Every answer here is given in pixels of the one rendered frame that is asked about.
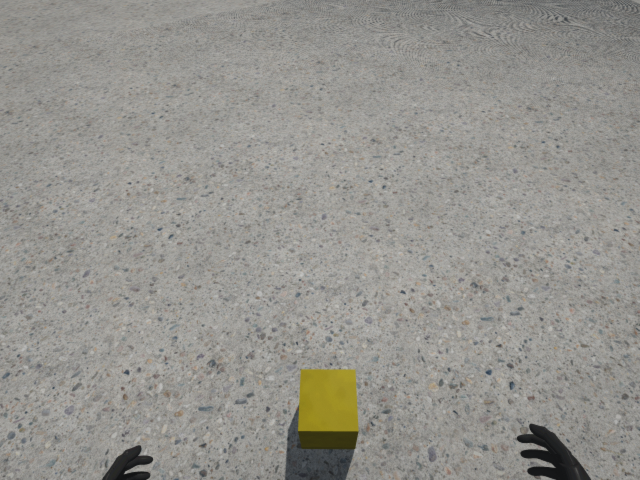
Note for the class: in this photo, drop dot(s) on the robot right hand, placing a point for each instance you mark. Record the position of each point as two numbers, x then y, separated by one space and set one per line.
567 466

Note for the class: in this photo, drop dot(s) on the robot left hand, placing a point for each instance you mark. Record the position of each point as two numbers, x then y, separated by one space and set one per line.
126 461

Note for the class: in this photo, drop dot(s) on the carton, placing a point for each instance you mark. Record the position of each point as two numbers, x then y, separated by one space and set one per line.
328 415

